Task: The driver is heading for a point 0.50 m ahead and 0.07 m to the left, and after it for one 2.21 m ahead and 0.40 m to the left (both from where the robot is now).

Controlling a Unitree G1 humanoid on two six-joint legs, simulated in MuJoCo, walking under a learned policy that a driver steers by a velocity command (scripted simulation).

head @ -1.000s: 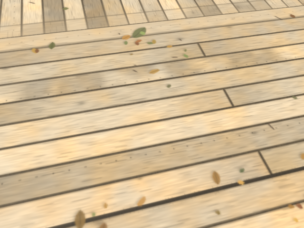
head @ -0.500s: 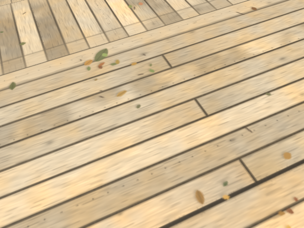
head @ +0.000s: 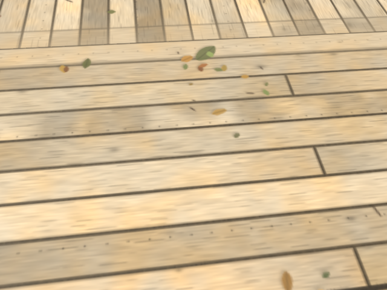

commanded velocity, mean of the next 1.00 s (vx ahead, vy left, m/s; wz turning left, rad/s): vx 0.36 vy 0.00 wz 0.44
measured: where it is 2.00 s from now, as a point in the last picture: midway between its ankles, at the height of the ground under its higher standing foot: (139, 277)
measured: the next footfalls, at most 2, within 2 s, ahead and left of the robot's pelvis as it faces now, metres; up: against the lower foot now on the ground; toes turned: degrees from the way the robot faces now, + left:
right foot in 0.26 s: +0.13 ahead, -0.15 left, +0.00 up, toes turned +13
left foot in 0.72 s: +0.35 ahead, +0.21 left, +0.00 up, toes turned +29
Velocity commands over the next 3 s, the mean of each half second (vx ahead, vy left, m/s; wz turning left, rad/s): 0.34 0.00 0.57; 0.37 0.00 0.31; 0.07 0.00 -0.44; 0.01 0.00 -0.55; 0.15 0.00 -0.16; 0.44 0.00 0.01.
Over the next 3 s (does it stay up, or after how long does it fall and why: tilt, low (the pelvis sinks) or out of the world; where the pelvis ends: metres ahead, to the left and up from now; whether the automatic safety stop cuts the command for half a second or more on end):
stays up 0.71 0.11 -0.02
